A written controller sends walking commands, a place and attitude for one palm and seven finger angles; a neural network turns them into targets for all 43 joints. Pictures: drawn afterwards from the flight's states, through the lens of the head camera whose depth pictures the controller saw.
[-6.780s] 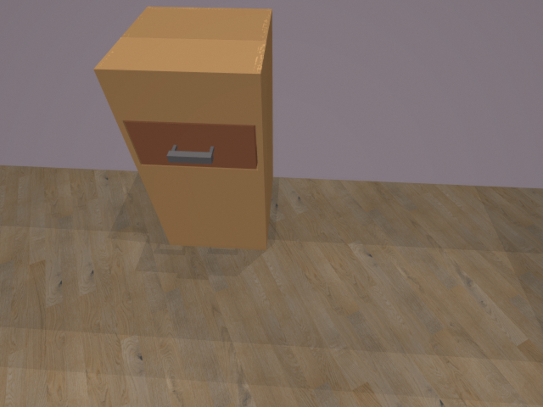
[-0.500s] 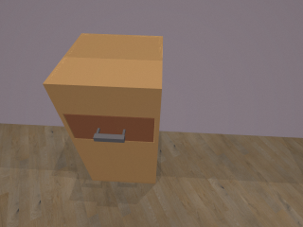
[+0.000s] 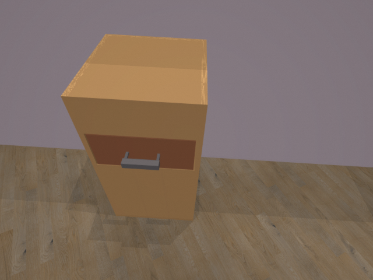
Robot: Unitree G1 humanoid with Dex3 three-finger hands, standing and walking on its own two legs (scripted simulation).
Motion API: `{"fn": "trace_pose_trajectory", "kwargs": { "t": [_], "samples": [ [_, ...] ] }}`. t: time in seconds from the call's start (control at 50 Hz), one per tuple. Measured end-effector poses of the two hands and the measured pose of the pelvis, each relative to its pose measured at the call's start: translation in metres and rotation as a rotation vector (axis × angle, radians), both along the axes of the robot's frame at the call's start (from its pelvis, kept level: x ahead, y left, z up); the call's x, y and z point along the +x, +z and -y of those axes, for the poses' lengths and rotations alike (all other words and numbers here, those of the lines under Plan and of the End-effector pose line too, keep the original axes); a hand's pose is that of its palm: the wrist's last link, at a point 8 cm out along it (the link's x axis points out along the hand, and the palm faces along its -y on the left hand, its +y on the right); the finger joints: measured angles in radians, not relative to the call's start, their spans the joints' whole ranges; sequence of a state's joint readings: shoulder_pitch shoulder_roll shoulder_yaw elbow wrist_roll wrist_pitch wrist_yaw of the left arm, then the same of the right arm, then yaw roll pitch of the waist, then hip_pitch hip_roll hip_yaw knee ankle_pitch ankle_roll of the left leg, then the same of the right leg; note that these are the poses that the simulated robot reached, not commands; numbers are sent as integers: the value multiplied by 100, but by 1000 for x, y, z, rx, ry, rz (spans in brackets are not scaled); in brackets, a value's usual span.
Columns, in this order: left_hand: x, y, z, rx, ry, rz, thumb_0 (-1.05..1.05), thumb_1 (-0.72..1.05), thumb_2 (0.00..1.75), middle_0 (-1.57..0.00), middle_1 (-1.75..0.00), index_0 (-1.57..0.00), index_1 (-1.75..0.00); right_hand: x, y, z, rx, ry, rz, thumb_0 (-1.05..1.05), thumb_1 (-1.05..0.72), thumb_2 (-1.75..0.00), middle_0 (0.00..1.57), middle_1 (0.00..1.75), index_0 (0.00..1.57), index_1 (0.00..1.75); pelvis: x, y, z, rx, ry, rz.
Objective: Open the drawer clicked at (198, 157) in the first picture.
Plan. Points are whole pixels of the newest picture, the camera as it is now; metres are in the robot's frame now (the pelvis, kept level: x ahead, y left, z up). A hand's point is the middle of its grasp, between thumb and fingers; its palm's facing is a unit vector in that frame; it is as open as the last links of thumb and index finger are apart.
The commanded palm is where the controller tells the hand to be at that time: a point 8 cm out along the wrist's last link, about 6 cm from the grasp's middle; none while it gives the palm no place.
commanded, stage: come to a stop and stand still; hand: left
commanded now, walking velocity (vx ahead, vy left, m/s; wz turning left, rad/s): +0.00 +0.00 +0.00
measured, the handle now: (141, 159) +0.55 +0.20 -0.19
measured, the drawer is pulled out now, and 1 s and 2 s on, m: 0.00 0.00 0.00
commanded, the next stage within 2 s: look again from close up in 0.52 s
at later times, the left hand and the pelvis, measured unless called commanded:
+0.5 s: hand out of the picture -0.04 +0.16 -0.18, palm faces +0.03 -0.99 -0.15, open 7.4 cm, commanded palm none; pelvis +0.01 +0.01 +0.00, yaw +0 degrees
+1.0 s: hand out of the picture -0.03 +0.16 -0.18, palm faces +0.03 -0.99 -0.15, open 7.4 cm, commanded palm none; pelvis +0.02 +0.02 +0.00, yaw +0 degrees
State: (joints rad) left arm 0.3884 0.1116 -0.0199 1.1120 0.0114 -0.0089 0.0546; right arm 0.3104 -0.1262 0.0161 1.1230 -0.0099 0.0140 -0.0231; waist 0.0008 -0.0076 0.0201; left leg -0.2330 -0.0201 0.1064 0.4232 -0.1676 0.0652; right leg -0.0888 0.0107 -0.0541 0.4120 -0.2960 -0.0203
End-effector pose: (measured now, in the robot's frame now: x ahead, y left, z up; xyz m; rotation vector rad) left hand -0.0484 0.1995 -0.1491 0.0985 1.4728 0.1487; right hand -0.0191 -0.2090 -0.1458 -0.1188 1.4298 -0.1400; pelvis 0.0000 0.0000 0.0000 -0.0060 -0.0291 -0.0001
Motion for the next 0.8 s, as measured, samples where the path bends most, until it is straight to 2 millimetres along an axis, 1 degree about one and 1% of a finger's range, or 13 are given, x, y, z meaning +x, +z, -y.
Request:
{"fn": "trace_pose_trajectory", "kwargs": {
  "t": [0.14,0.34,0.58,0.8],
  "samples": [
    [0,0,-4,-5,0,-3,0,91,90,-19,-30,-19,-30,-2,0,-6,0,-6,-7,0,-91,-90,20,30,20,30,0,0,-6,0,-1,-10],
    [4,0,-9,-5,-2,-8,0,91,90,-19,-30,-19,-30,1,1,-11,-5,-11,-5,0,-91,-90,20,30,20,30,3,1,-12,2,-4,-16],
    [11,0,-13,-3,-7,-6,0,91,90,-19,-30,-19,-30,7,2,-13,-11,-16,3,0,-91,-90,20,30,20,30,9,1,-15,4,-9,-15],
    [15,0,-14,-3,-4,-6,0,91,90,-19,-30,-19,-30,8,2,-16,-7,-17,-4,0,-91,-90,20,30,20,30,13,1,-17,6,-7,-16]
  ]
}}
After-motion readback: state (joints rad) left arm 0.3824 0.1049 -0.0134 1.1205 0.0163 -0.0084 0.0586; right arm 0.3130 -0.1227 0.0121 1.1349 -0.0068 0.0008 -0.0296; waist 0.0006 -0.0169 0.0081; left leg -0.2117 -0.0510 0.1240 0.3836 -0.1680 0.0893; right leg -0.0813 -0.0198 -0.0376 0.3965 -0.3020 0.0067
